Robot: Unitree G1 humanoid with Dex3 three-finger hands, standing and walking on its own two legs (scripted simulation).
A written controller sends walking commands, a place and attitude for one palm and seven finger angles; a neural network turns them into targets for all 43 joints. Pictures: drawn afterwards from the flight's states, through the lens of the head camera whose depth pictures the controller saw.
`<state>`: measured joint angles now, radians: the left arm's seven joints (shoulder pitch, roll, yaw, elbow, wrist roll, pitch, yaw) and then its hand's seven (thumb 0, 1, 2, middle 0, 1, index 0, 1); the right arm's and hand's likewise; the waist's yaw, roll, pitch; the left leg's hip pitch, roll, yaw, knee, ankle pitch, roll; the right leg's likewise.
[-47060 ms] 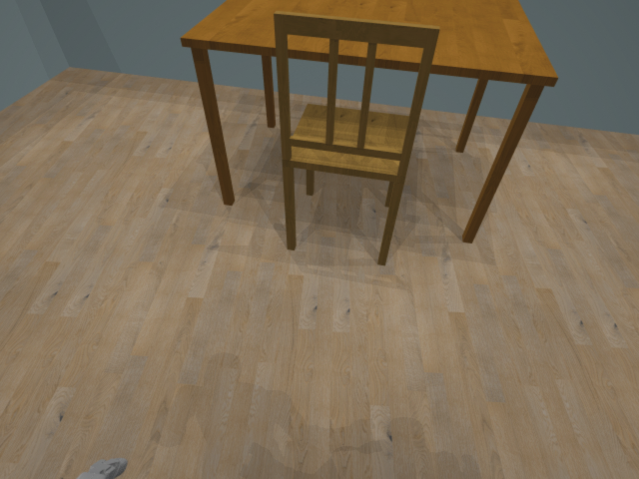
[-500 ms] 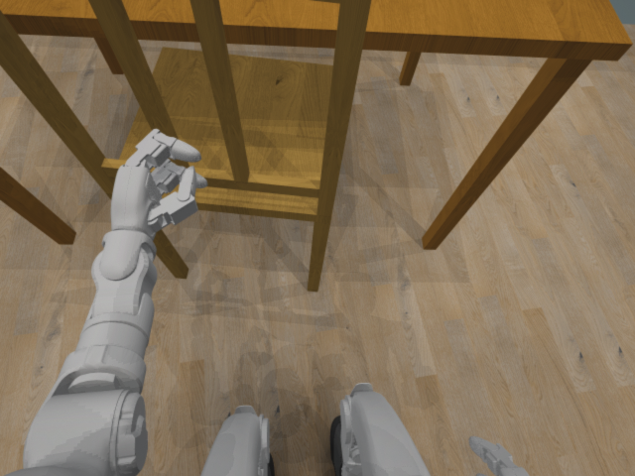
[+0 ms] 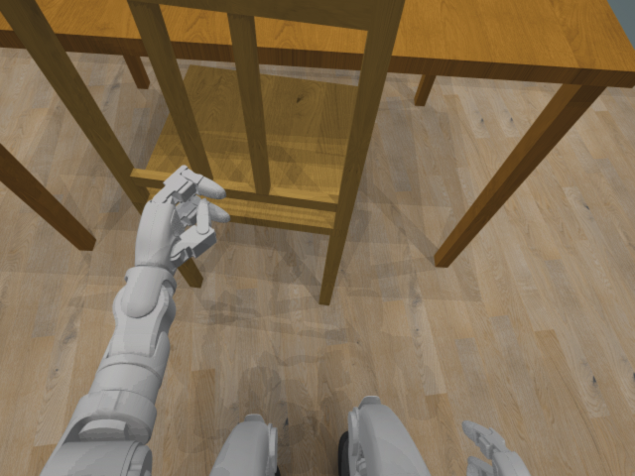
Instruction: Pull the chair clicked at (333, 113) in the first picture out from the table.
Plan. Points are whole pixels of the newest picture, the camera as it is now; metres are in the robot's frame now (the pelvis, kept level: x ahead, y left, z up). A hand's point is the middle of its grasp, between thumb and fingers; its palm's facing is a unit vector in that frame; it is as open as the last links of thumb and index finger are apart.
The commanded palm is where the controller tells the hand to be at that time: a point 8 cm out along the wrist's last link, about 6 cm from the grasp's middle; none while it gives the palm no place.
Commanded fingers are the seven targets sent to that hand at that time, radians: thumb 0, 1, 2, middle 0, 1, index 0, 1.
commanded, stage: hook a spindle and tug to test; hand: left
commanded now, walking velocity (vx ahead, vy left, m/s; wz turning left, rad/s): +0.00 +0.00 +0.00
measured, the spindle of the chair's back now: (181, 113) +0.58 +0.18 +0.05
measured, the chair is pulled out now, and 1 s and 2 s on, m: -0.09 -0.09 -0.09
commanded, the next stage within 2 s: open the thumb and straighten the fingers in 0.06 s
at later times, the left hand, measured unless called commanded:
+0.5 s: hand (203, 245) +0.40 +0.14 +0.01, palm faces -0.10 -0.99 -0.09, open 10.6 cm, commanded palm +0.38 +0.19 +0.01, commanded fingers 0.00 -0.55 0.20 -0.30 -0.87 -0.30 -0.87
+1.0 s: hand (204, 246) +0.40 +0.14 +0.00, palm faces -0.12 -0.99 -0.09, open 17.4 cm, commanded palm +0.38 +0.19 +0.00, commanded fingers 0.00 -0.55 0.20 0.00 0.00 0.00 0.00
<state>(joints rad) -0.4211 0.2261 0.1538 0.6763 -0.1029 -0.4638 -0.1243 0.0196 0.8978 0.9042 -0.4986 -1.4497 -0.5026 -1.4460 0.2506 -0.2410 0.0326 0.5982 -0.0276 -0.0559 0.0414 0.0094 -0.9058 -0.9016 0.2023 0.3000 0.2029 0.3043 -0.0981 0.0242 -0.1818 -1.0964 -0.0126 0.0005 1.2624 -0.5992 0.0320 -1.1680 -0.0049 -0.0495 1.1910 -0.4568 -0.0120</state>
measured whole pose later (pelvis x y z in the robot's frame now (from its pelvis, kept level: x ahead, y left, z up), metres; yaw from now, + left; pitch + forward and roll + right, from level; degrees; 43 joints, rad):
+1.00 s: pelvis -0.01 +0.00 -0.01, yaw +0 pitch +26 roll -2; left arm -0.44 0.28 0.17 0.69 -0.09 -0.43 -0.17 -0.01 -0.55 0.21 -0.03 -0.08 -0.03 -0.08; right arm 0.24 -0.25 0.04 0.60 -0.02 -0.08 0.03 0.01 -0.91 -0.90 0.20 0.30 0.20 0.30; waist -0.10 0.03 -0.18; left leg -1.16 -0.01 -0.01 1.32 -0.61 0.03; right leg -1.23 -0.01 -0.06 1.24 -0.46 -0.02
